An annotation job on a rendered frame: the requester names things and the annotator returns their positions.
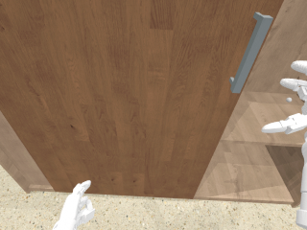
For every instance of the left robot forearm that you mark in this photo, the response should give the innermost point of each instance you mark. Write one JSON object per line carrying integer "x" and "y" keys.
{"x": 66, "y": 224}

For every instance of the wardrobe door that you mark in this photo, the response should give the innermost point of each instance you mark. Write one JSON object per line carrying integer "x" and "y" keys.
{"x": 133, "y": 95}
{"x": 11, "y": 145}

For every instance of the right robot hand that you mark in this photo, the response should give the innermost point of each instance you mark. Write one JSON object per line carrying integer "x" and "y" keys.
{"x": 297, "y": 121}

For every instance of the right robot forearm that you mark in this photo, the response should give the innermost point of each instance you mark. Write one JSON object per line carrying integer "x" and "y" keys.
{"x": 301, "y": 214}

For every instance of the left robot hand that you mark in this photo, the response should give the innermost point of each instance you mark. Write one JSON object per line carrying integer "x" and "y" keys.
{"x": 72, "y": 207}

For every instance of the handle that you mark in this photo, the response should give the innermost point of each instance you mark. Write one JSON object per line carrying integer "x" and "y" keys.
{"x": 258, "y": 35}

